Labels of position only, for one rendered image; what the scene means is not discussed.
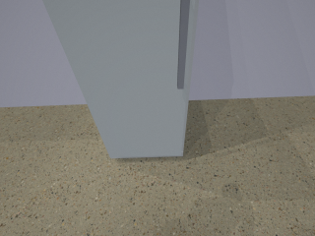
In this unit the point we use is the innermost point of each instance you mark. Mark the handle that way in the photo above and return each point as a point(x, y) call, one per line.
point(182, 43)

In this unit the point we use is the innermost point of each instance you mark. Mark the fridge door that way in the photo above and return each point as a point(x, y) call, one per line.
point(124, 55)

